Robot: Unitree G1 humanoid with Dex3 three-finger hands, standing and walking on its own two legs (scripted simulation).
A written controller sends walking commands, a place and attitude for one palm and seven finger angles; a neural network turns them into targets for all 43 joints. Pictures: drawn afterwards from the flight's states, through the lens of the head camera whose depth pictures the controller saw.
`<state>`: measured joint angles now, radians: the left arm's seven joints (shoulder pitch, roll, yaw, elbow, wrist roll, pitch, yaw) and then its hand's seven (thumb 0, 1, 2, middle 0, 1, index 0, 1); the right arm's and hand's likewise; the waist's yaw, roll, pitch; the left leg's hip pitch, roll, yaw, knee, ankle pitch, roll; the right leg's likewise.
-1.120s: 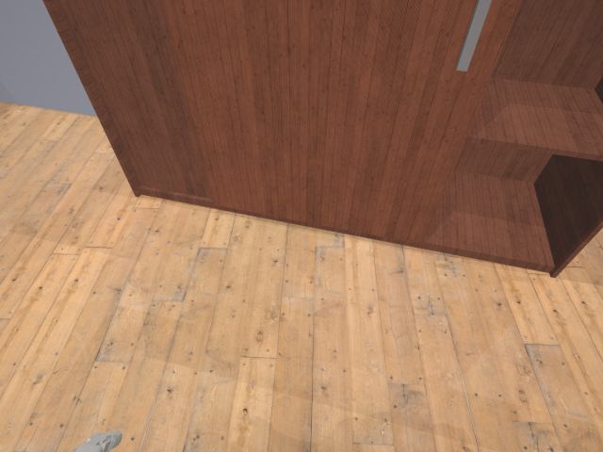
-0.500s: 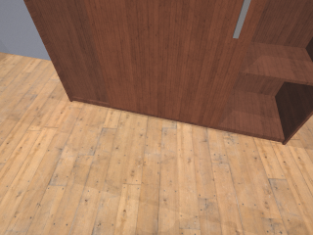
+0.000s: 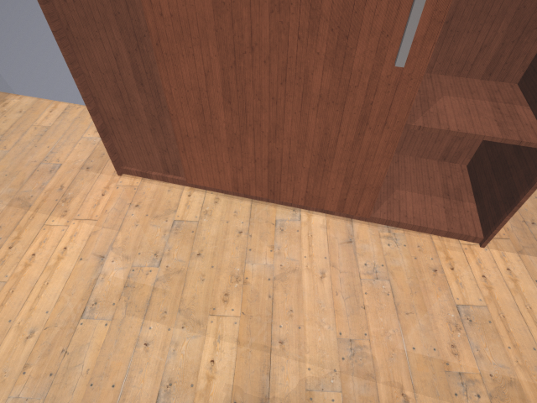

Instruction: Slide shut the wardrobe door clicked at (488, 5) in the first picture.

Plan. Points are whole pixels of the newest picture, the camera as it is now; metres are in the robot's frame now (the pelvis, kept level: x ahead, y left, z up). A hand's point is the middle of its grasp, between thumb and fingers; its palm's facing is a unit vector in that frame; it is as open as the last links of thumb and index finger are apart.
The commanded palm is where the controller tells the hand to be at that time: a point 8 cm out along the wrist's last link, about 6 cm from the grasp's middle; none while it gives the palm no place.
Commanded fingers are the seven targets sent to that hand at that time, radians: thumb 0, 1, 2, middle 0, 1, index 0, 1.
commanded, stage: look at it before walking up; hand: left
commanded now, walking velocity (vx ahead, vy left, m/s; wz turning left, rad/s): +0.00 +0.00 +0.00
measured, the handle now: (409, 28) +1.04 -0.33 +0.13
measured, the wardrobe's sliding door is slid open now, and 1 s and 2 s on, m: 0.52 0.52 0.52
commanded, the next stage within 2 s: walk to a spot facing it in 0.32 s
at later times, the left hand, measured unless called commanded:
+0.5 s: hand out of the picture +0.08 +0.25 -0.15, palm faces -0.02 -0.94 -0.34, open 7.4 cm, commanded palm none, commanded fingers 0.00 0.90 0.90 -0.20 -0.30 -0.20 -0.30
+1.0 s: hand out of the picture +0.05 +0.16 -0.17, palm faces -0.18 -0.95 -0.23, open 7.3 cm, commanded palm none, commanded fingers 0.00 0.90 0.90 -0.20 -0.30 -0.20 -0.30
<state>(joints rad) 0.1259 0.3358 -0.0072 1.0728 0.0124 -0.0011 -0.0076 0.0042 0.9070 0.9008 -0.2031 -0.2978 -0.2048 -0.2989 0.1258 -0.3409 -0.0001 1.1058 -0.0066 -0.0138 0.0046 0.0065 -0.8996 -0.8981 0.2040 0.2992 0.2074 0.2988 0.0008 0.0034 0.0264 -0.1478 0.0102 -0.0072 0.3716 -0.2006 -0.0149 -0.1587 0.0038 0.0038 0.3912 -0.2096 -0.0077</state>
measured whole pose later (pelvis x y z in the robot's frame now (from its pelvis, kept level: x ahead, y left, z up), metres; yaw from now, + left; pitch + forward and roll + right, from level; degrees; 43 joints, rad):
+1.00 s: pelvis -0.02 -0.02 -0.01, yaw -14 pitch +1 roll +2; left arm 0.28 0.18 0.04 0.93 0.02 0.04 0.00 0.00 0.91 0.90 -0.20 -0.30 -0.21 -0.30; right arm 0.15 -0.22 -0.06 0.96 -0.01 0.05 -0.01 0.01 -0.90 -0.90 0.20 0.30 0.21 0.30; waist 0.04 0.00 0.08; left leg -0.46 0.03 0.01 1.02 -0.39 -0.07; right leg -0.32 0.07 0.08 0.51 -0.20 -0.07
